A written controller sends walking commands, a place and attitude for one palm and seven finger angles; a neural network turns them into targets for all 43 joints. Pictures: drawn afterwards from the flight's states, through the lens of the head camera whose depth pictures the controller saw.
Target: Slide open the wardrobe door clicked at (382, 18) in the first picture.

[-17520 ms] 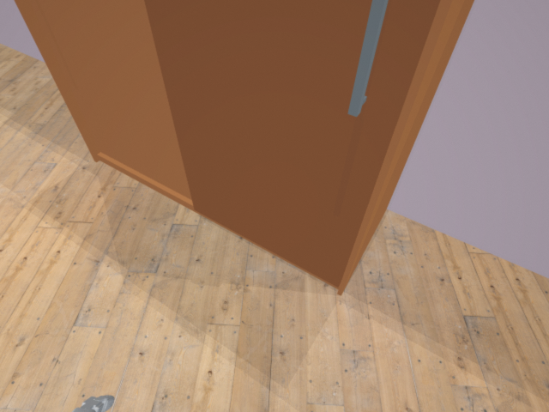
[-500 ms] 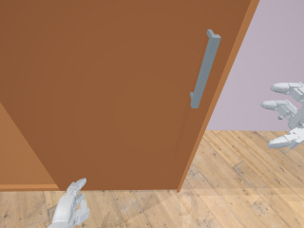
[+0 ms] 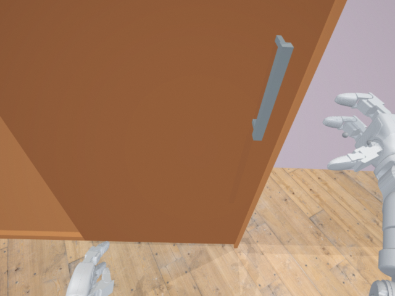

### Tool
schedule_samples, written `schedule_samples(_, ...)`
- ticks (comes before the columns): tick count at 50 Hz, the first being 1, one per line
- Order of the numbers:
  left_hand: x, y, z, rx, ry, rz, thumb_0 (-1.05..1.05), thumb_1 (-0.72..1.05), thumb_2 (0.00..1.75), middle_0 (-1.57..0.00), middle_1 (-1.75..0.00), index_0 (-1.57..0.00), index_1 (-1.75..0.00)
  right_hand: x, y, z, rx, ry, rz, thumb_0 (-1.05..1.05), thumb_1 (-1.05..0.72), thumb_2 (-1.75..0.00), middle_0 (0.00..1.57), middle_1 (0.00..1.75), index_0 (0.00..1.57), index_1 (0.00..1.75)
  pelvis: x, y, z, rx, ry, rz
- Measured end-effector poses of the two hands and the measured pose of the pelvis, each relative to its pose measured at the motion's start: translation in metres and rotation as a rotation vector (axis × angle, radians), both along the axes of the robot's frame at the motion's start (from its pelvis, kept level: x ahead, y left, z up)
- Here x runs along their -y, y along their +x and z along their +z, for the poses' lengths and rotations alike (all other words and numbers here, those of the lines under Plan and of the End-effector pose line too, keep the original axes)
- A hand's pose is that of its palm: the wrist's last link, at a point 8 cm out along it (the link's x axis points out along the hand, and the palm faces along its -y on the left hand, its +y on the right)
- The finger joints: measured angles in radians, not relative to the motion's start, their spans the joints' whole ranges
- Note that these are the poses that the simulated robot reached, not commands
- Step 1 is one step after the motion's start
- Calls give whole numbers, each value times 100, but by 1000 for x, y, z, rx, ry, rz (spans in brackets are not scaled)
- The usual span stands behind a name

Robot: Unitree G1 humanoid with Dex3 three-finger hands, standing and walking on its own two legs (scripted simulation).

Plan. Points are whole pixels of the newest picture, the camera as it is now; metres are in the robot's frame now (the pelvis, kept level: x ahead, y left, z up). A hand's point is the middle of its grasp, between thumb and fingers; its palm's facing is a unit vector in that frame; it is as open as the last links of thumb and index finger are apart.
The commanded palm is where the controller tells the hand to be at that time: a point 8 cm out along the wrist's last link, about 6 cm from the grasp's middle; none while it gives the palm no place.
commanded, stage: move the hooked fingers beside the handle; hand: right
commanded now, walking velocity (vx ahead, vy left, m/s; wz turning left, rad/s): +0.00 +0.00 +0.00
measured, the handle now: (267, 93) +0.50 -0.12 +0.19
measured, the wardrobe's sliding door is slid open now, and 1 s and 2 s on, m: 0.00 0.00 0.00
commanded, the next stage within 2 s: feel for the door with the fingertips in 1.54 s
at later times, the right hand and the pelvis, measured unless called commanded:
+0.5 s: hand (317, 118) +0.41 -0.20 +0.20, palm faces -0.01 +1.00 -0.02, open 14.0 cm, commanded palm +0.39 -0.25 +0.20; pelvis +0.00 +0.01 +0.00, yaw +0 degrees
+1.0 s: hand (300, 106) +0.46 -0.18 +0.19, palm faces -0.03 +1.00 +0.00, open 14.0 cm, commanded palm +0.43 -0.23 +0.20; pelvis +0.01 +0.01 +0.00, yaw +2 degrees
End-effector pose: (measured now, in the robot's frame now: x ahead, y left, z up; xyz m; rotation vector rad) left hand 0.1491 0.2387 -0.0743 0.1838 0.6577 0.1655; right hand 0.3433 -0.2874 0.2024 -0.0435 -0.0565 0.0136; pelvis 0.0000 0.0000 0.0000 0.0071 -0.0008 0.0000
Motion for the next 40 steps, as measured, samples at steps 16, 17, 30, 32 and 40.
schedule_samples(16, -7, -11, -4, -51, 7, 26, 1, 90, 90, -20, -30, -20, -30, -17, 17, 0, -13, 4, -20, -1, 50, -30, 30, 121, 30, 120, -2, -1, 1, 0, -1, 1)
schedule_samples(17, -8, -12, -5, -56, 10, 27, 1, 90, 90, -20, -30, -20, -30, -19, 19, 1, -10, 4, -15, -1, 50, -30, 30, 121, 30, 120, -2, -1, 1, 0, -1, 0)
schedule_samples(30, -22, -44, -16, -148, 13, 82, 1, 90, 90, -20, -30, -20, -30, -44, 58, -3, -64, 26, -12, -1, 50, -30, 30, 121, 30, 120, -8, -5, 1, -22, -3, 7)
schedule_samples(32, -25, -53, -19, -173, 16, 94, 1, 90, 90, -20, -30, -20, -30, -45, 65, -3, -64, 27, -17, -1, 50, -30, 30, 121, 30, 120, -9, -5, 0, -28, -3, 10)
schedule_samples(40, -39, -93, -27, -283, 32, 161, 1, 91, 90, -20, -30, -20, -30, -44, 88, -5, -67, 35, -12, -1, 50, -30, 30, 120, 30, 120, -11, -2, 0, -56, -3, 23)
